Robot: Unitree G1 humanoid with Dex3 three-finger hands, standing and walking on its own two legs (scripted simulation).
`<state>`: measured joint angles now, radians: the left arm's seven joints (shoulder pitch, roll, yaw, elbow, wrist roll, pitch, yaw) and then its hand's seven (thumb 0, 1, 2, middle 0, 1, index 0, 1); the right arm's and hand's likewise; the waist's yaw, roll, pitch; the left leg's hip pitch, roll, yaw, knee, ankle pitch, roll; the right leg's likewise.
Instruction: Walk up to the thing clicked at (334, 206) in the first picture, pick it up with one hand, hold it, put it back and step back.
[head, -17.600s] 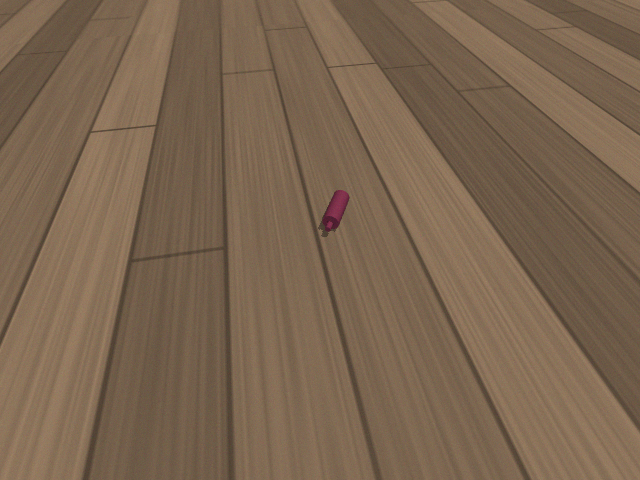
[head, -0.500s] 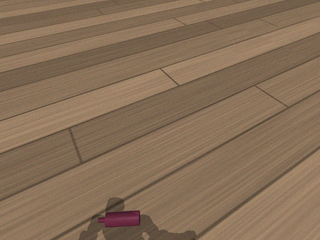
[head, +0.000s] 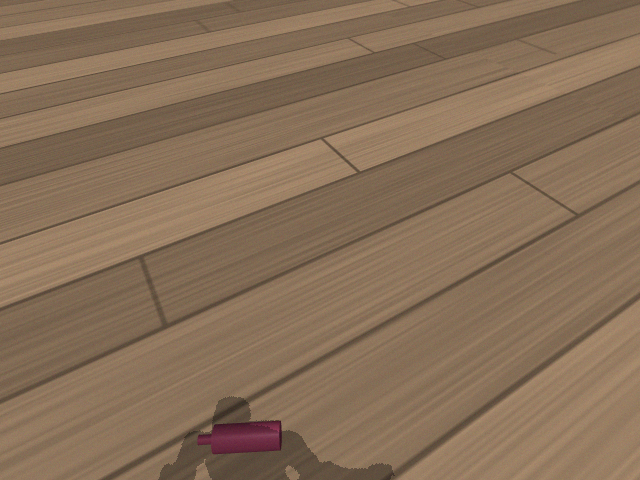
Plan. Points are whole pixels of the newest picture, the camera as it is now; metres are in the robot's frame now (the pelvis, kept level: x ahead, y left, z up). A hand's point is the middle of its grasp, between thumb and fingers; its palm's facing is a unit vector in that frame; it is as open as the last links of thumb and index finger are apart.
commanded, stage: stand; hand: left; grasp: from above
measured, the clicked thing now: (239, 437) +0.41 +0.27 -0.74
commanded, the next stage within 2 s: rise first in 0.54 s
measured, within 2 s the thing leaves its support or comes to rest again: neither
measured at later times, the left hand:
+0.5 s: hand out of the picture +0.07 +0.26 -0.16, palm faces -0.03 -0.93 -0.35, open 7.4 cm
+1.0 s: hand out of the picture +0.15 +0.26 -0.18, palm faces -0.07 -0.91 -0.40, open 10.8 cm
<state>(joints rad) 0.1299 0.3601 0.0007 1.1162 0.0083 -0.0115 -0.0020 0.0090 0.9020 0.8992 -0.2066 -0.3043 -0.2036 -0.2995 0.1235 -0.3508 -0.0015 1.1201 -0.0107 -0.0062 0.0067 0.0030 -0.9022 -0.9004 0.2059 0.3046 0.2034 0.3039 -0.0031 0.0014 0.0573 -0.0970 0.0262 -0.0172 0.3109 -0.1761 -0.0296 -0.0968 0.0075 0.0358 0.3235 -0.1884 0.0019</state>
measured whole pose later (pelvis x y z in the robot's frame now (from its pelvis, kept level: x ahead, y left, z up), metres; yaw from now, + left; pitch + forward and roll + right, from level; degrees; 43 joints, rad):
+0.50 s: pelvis +0.00 +0.00 +0.00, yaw +0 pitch -2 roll +0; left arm 0.13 0.36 0.00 1.12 0.01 -0.01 0.00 0.01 0.90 0.90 -0.21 -0.30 -0.20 -0.30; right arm 0.13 -0.35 0.00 1.12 -0.01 -0.01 0.01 0.00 -0.90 -0.90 0.21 0.30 0.20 0.30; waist 0.00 0.00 0.06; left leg -0.10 0.02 -0.02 0.31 -0.18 -0.03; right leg -0.10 0.01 0.04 0.33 -0.19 0.00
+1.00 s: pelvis -0.01 +0.01 -0.03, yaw +1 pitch +9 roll +0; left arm 0.00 0.33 0.14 0.92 0.18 0.09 -0.02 0.01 0.13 0.96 -0.08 -0.94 -0.10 -0.92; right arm 0.23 -0.24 -0.03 0.73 0.02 -0.04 -0.01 0.01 -0.93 -0.91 0.21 0.30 0.20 0.30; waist -0.03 0.00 -0.04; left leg -0.53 0.02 -0.04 0.72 -0.35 -0.02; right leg -0.52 0.01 0.02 0.71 -0.35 0.01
